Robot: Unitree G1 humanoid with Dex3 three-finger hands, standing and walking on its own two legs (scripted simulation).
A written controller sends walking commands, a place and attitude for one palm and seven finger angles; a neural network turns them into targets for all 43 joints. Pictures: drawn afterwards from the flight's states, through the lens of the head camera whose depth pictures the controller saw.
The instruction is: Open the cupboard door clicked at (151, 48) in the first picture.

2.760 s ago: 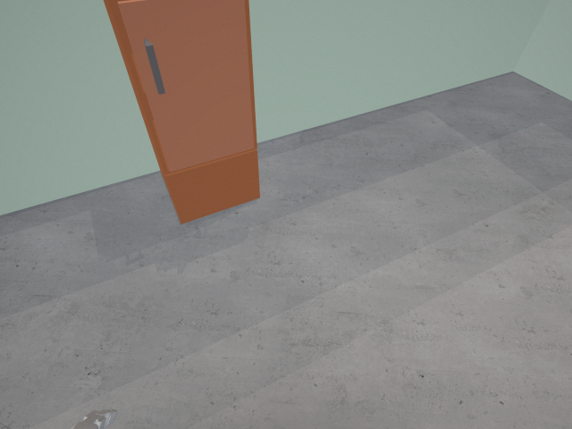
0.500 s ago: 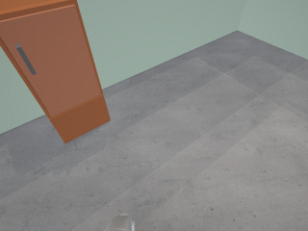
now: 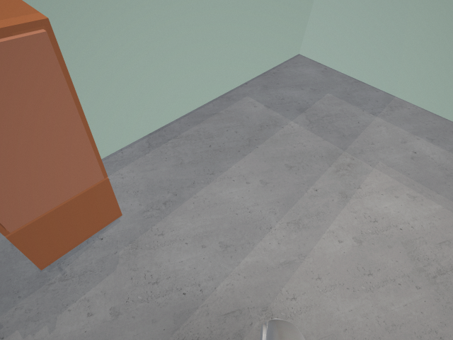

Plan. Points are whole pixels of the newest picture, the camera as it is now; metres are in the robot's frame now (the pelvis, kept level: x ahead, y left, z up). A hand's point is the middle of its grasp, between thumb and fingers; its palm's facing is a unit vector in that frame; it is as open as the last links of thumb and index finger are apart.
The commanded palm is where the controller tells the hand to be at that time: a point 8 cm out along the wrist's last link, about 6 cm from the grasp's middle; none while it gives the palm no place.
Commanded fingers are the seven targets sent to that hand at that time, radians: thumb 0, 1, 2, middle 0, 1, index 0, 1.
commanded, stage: walk to a spot facing it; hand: left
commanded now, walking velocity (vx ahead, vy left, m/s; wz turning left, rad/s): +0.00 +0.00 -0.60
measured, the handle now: out of the picture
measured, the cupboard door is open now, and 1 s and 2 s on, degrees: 0 0 0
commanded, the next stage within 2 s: turn to face it in 0.14 s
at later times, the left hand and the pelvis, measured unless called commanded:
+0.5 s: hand (185, 280) +0.28 +0.11 -0.18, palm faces -0.13 -0.98 -0.16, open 7.3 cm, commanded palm none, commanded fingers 0.00 0.90 0.90 -0.20 -0.30 -0.20 -0.30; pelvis +0.14 -0.03 -0.02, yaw -6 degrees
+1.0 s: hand (105, 308) +0.20 +0.26 -0.17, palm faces +0.22 -0.94 -0.25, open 7.4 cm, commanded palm none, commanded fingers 0.00 0.90 0.90 -0.20 -0.30 -0.20 -0.30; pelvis +0.16 +0.03 +0.00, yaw +10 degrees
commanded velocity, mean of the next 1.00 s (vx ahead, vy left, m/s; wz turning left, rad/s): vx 0.00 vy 0.00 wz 0.35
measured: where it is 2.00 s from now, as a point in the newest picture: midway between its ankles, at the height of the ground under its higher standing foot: outside the picture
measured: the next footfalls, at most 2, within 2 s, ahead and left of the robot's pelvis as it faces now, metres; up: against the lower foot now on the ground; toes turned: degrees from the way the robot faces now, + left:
right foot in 0.34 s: +0.20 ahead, -0.14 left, +0.00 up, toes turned -17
left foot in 0.70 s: +0.21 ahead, +0.11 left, +0.00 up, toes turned +12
